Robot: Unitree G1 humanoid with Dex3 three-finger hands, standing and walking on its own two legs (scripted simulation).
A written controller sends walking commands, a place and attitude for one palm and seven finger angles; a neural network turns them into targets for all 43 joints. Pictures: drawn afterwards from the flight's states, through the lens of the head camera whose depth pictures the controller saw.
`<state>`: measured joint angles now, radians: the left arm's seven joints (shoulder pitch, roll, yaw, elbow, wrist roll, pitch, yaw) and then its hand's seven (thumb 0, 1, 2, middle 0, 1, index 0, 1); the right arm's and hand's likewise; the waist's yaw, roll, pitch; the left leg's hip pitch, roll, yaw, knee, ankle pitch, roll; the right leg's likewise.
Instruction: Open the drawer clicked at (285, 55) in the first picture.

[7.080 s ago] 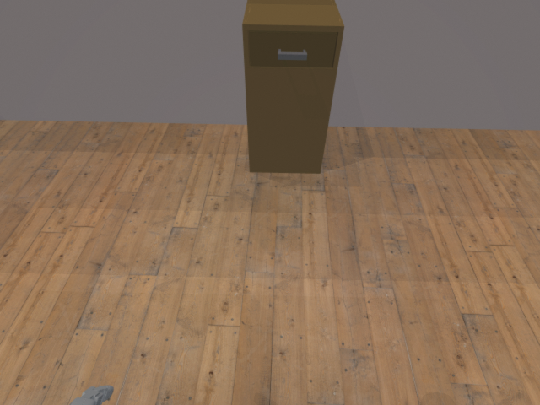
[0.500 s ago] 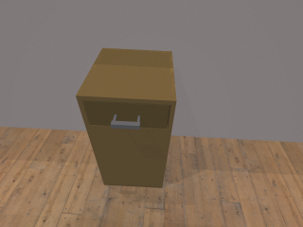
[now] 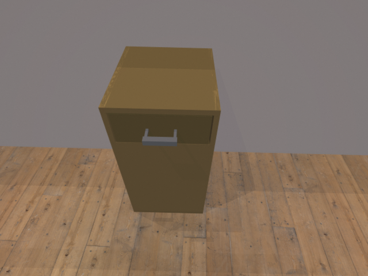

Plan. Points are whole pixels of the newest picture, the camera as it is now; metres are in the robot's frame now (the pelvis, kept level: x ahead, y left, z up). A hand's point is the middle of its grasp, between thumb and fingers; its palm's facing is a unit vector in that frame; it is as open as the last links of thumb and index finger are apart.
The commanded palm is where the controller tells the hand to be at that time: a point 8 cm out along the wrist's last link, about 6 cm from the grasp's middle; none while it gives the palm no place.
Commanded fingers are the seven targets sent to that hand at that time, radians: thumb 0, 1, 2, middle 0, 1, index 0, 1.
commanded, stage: look again from close up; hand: left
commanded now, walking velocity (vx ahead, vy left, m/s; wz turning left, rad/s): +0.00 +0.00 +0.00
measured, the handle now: (160, 136) +0.57 +0.11 -0.09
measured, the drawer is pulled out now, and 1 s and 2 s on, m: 0.00 0.00 0.00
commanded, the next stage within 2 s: shuffle to correct the standing spot in 0.56 s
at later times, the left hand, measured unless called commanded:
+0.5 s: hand out of the picture +0.01 +0.13 -0.17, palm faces +0.03 -0.99 -0.15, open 7.4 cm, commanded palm none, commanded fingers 0.00 0.90 0.90 -0.20 -0.30 -0.20 -0.30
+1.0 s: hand out of the picture +0.04 +0.11 -0.18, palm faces -0.01 -0.98 -0.18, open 7.4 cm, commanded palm none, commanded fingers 0.00 0.90 0.90 -0.20 -0.30 -0.20 -0.30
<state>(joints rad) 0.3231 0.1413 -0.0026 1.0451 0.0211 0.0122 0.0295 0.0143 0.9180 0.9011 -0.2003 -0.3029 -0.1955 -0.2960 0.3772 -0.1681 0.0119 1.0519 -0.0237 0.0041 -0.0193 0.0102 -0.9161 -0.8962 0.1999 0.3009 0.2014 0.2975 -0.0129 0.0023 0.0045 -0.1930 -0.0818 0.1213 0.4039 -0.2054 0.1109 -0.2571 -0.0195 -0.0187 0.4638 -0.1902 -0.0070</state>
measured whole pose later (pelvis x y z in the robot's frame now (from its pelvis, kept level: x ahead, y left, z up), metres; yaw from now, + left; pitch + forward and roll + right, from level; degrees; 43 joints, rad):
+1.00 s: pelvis +0.05 -0.06 +0.00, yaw -2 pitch +0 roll +1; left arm 0.31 0.13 0.04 1.06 0.03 0.05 0.01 0.01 0.92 0.90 -0.20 -0.30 -0.19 -0.30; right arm 0.32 -0.14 -0.01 1.11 -0.04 -0.01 -0.07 0.01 -0.91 -0.90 0.20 0.30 0.20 0.30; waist -0.02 -0.01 0.03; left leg -0.16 0.00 0.12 0.45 -0.29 0.03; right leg -0.34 0.01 -0.02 0.74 -0.43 -0.03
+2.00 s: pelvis +0.06 -0.03 +0.00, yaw -4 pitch +0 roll +0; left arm 0.28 0.21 0.00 1.00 0.02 0.01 0.03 0.01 0.91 0.90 -0.20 -0.30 -0.19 -0.30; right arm 0.32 -0.20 0.02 0.99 -0.02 0.00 -0.01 0.00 -0.93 -0.90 0.20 0.30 0.20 0.30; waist 0.00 0.01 0.00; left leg -0.20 -0.08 0.08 0.44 -0.25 0.09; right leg -0.24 -0.08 0.02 0.49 -0.26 0.00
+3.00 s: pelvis +0.11 -0.10 +0.00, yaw -3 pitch +0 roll +0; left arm 0.30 0.14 -0.02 1.12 0.01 -0.02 0.04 0.01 0.91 0.90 -0.20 -0.30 -0.20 -0.30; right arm 0.28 -0.15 0.03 1.13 -0.01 -0.02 -0.04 0.01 -0.91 -0.90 0.20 0.30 0.20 0.30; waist 0.00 0.01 0.02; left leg -0.08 0.01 0.03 0.40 -0.30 0.00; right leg -0.12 0.01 -0.02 0.43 -0.31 -0.02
